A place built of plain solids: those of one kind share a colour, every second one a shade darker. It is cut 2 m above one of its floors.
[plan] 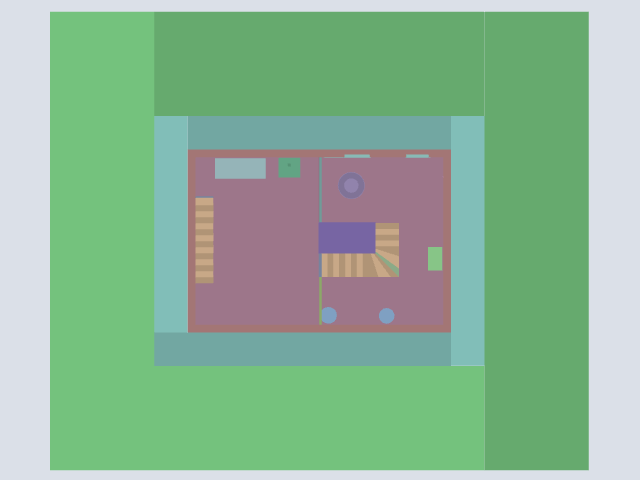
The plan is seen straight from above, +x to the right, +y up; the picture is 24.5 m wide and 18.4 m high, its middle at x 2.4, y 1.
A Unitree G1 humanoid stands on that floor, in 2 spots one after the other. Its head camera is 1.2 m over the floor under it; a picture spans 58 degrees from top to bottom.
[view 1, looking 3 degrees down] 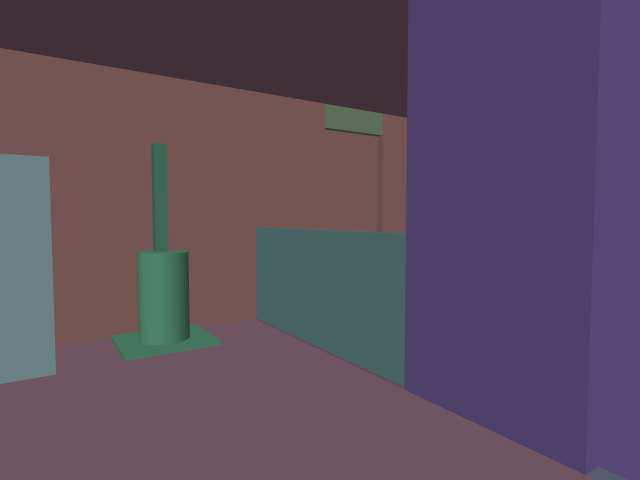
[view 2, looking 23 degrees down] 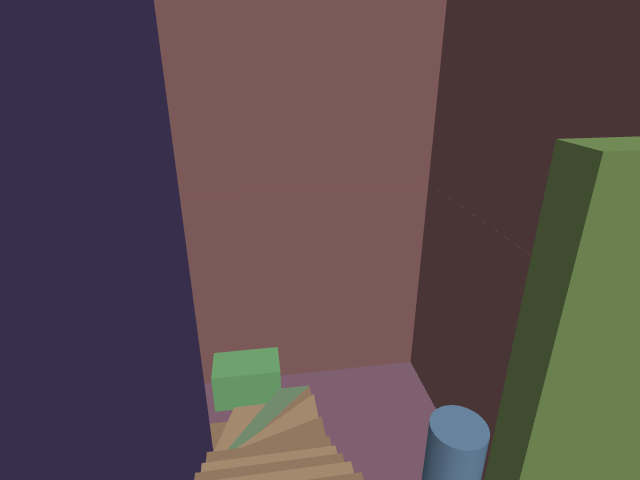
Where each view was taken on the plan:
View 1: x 0.24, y -0.48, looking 57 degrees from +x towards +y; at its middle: guard_gal1b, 3.92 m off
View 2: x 1.87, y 0.03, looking -9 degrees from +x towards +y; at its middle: wall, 5.78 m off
